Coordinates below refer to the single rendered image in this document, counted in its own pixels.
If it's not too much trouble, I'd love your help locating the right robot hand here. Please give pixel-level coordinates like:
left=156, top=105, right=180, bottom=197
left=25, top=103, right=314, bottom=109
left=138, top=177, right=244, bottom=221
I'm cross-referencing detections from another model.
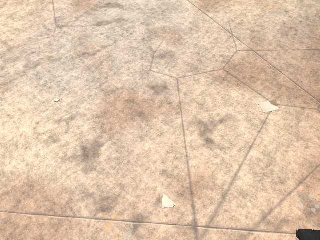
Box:
left=296, top=229, right=320, bottom=240

